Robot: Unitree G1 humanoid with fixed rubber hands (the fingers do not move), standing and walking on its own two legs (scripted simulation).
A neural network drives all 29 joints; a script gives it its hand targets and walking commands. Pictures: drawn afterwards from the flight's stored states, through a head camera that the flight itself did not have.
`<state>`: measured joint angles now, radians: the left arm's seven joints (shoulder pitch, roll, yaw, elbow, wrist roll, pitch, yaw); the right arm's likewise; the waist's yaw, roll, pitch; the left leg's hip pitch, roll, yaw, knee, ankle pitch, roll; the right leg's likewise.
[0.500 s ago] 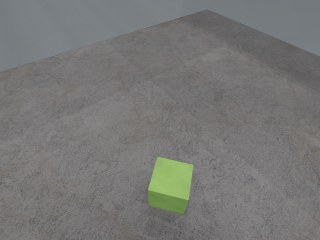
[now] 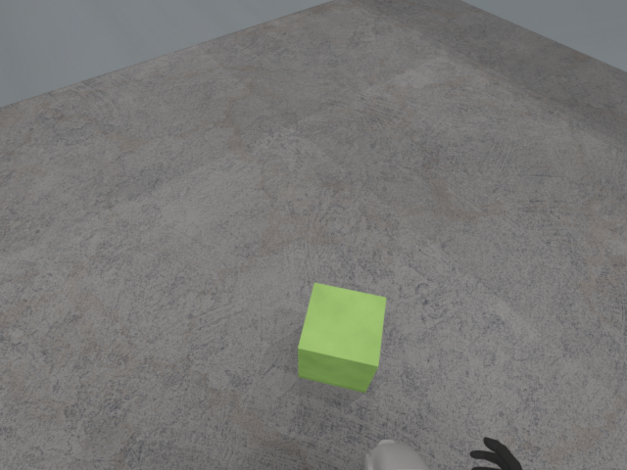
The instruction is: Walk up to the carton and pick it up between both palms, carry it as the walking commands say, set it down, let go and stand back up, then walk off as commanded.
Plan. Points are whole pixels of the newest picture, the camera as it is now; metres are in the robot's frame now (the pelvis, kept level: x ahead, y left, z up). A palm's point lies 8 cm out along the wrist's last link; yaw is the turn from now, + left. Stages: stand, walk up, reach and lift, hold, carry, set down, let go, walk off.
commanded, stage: walk up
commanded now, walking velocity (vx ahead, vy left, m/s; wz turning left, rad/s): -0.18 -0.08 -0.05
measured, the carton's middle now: (340, 339) +0.52 -0.08 -0.62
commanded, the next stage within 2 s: none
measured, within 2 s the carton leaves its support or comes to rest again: neither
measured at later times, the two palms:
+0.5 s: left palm out of the picture -0.02 +0.24 -0.11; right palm out of the picture +0.03 -0.23 -0.11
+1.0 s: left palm (200, 338) +0.33 +0.19 -0.12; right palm out of the picture +0.03 -0.17 -0.14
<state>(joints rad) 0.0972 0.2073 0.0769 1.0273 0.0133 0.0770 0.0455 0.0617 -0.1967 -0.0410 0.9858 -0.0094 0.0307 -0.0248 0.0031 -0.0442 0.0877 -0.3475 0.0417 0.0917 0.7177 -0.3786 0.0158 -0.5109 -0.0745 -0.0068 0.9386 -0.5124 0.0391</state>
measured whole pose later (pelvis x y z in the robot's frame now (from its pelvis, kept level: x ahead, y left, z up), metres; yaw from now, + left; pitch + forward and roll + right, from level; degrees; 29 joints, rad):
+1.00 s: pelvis +0.15 +0.01 +0.01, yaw -11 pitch -1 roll +0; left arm 0.02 0.16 0.04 1.01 -0.01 -0.03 0.01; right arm 0.38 -0.12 -0.02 1.15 -0.01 0.00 -0.04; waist -0.07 0.03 0.10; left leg -0.18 0.09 0.13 0.88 -0.53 -0.05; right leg -0.40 -0.03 -0.12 0.61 -0.19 -0.04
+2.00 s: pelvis +0.10 +0.03 +0.03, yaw -13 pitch -2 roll +0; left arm 0.21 0.15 0.01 1.15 0.00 0.01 0.03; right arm 0.22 -0.14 -0.03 1.12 0.01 0.01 -0.03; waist 0.00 -0.02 0.05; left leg -0.14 0.01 0.05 0.42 -0.23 0.01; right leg -0.12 -0.05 -0.05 0.41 -0.25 0.03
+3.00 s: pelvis +0.08 +0.04 -0.01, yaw -14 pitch +10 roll -1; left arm -0.07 0.23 -0.06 0.62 -0.09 0.64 0.04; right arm -0.06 -0.24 0.03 0.61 0.05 0.63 -0.01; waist 0.01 0.02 -0.06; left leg -0.60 0.03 0.06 0.78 -0.36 0.02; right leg -0.57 -0.04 -0.02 0.76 -0.37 0.03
